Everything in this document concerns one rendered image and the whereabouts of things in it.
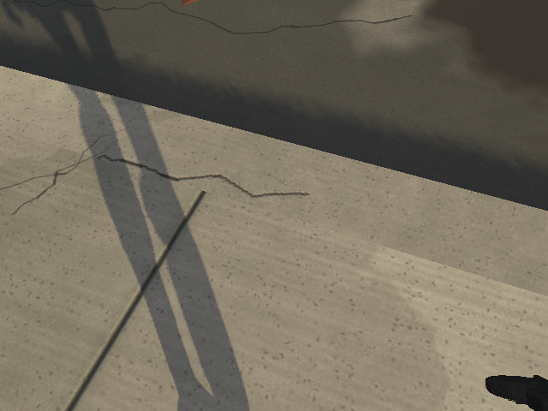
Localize right robot hand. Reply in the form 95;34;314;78
485;375;548;411

